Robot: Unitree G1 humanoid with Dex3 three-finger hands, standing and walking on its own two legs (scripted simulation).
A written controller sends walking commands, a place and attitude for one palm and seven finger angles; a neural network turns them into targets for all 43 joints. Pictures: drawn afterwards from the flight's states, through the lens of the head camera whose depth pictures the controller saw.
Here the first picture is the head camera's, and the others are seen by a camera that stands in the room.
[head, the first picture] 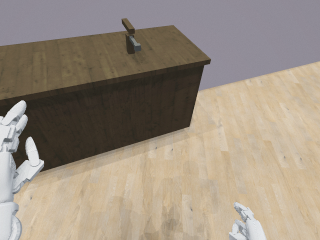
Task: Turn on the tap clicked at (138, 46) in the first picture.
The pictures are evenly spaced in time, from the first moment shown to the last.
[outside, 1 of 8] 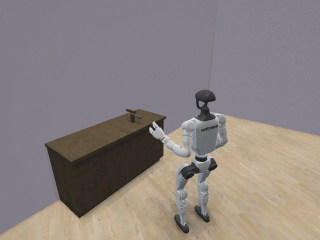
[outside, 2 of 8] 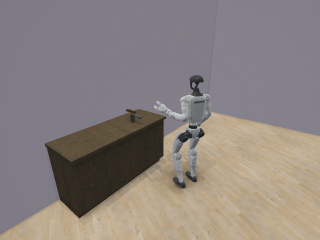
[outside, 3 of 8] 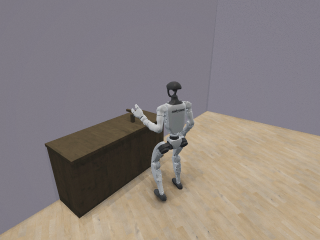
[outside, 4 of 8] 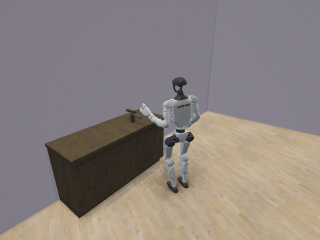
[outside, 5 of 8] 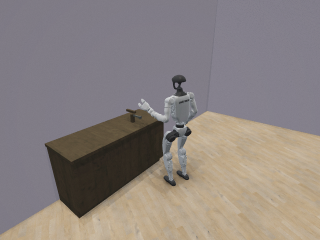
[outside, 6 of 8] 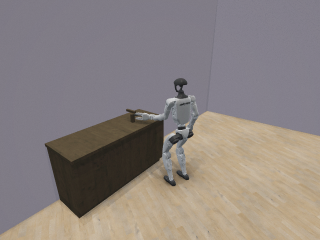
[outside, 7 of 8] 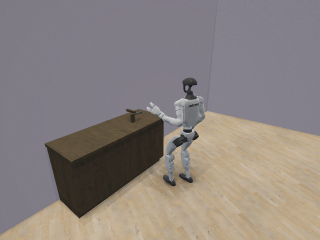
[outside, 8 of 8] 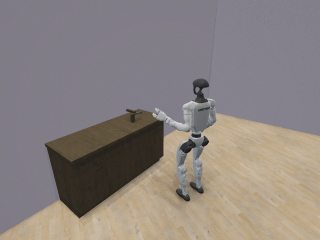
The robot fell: no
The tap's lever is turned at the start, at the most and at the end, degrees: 0 85 85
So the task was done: yes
